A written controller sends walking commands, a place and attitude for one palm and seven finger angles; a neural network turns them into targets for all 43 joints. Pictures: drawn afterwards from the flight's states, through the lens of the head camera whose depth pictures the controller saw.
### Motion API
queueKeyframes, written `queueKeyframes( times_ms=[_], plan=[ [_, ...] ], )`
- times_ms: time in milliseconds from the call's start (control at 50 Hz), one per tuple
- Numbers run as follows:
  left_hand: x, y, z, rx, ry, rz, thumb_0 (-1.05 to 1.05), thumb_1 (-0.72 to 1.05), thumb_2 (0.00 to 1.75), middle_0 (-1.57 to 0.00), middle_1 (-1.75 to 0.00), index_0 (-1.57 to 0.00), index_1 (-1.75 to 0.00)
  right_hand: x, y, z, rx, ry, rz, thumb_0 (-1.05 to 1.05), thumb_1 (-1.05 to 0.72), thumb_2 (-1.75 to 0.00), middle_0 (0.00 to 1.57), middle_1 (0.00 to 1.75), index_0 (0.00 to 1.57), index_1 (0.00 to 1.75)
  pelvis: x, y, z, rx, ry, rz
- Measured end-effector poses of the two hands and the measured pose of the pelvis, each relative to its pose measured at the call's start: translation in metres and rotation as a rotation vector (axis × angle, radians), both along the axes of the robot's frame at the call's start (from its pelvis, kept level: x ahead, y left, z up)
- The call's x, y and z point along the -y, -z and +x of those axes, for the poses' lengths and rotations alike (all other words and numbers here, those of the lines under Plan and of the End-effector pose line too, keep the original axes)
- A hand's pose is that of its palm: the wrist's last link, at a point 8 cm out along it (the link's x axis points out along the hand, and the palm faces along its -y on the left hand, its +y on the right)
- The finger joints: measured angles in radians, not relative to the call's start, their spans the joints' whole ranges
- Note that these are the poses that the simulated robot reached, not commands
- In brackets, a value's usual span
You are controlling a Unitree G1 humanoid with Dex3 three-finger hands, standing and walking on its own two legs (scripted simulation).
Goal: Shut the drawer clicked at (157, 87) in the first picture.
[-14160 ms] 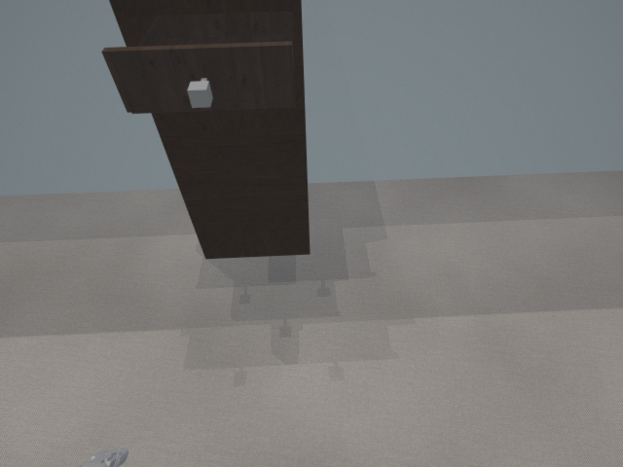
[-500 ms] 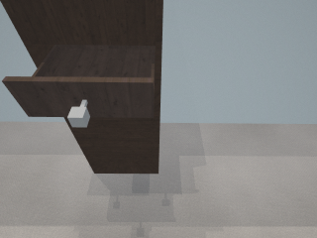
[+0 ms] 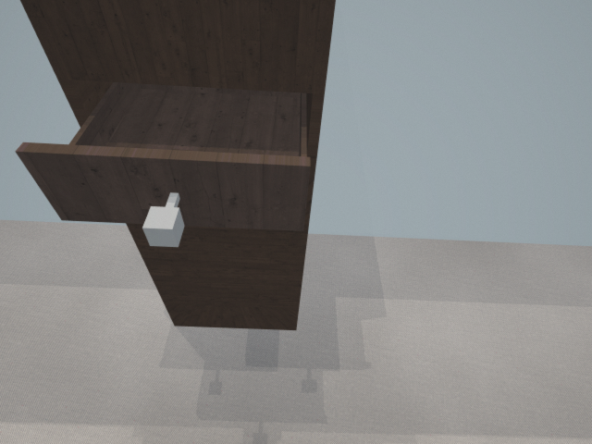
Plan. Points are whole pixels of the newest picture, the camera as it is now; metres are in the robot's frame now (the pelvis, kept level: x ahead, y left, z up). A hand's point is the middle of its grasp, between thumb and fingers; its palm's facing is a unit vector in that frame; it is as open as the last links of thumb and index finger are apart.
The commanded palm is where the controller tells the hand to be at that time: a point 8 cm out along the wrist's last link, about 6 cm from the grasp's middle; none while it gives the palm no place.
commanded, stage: raise the hand and make a fist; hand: left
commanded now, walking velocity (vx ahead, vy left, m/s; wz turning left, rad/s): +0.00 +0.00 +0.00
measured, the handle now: (168, 216) +0.38 +0.21 +0.09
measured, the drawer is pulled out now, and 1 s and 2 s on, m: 0.18 0.18 0.18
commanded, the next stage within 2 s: bring the fist close to the handle in 1.88 s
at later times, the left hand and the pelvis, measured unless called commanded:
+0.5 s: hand (161, 423) +0.14 +0.17 +0.01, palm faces +0.14 -0.99 -0.05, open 5.4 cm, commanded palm +0.13 +0.22 +0.03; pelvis -0.03 -0.03 -0.06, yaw +3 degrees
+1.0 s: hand (150, 375) +0.17 +0.17 +0.09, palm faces +0.04 -1.00 -0.05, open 3.3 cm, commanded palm +0.14 +0.22 +0.11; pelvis +0.01 -0.01 -0.02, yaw +3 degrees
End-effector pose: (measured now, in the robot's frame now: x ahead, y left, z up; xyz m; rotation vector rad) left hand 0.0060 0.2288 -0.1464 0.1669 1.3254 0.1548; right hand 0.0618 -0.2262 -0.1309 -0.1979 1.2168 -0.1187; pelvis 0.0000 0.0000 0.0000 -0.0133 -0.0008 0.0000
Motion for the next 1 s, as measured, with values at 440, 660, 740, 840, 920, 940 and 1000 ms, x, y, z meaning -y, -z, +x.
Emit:
queueKeyframes(
  times_ms=[440,660,740,840,920,940,1000],
  plan=[
    [0.016,-0.142,0.108,1.241,0.063,-0.088,0.02,0.90,0.90,-0.50,-0.62,-0.50,-0.61,0.031,-0.042,0.103,0.734,-0.108,-0.047,0.01,-0.91,-0.90,0.20,0.30,0.20,0.30,0.025,0.057,-0.033,-0.100,-0.038,-0.009],
    [0.018,-0.192,0.152,1.308,0.176,-0.106,0.02,0.90,0.90,-0.71,-0.86,-0.71,-0.85,0.014,-0.021,0.097,0.595,-0.105,0.026,0.01,-0.90,-0.90,0.20,0.30,0.20,0.30,0.027,0.040,-0.010,-0.102,-0.051,-0.023],
    [0.009,-0.203,0.161,1.276,0.145,-0.099,0.02,0.90,0.90,-0.79,-0.94,-0.79,-0.94,0.012,-0.025,0.097,0.578,-0.067,0.037,0.02,-0.90,-0.90,0.20,0.30,0.20,0.30,0.024,0.031,0.001,-0.098,-0.036,-0.009],
    [0.003,-0.223,0.154,1.317,0.137,-0.079,0.02,0.90,0.90,-0.89,-1.05,-0.89,-1.05,0.011,-0.035,0.108,0.602,-0.084,0.033,0.02,-0.90,-0.90,0.20,0.30,0.20,0.30,0.018,0.025,0.010,-0.089,-0.034,-0.007],
    [0.005,-0.233,0.146,1.338,0.149,-0.095,0.02,0.90,0.90,-0.97,-1.14,-0.97,-1.13,0.008,-0.045,0.123,0.643,-0.118,0.024,0.02,-0.90,-0.90,0.20,0.30,0.20,0.30,0.012,0.024,0.011,-0.079,-0.042,-0.010],
    [0.006,-0.235,0.144,1.341,0.151,-0.097,0.02,0.90,0.90,-0.99,-1.16,-0.99,-1.15,0.007,-0.048,0.127,0.657,-0.125,0.023,0.02,-0.90,-0.90,0.20,0.30,0.20,0.30,0.011,0.023,0.011,-0.076,-0.044,-0.011],
    [0.008,-0.243,0.141,1.359,0.155,-0.096,0.02,0.90,0.90,-1.05,-1.22,-1.05,-1.22,0.000,-0.056,0.137,0.698,-0.153,0.025,0.02,-0.91,-0.90,0.20,0.30,0.20,0.30,0.008,0.023,0.009,-0.061,-0.052,-0.015]
  ],
)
